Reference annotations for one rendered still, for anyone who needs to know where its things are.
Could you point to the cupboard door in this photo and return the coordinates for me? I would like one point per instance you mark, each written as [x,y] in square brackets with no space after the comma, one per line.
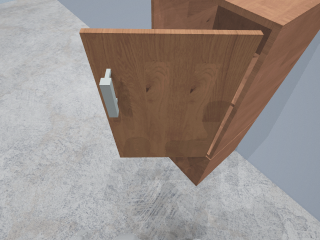
[173,86]

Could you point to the handle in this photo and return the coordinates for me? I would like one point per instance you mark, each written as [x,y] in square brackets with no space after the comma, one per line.
[108,93]

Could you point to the left robot hand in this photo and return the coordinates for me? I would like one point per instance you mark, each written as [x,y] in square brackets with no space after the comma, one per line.
[83,234]

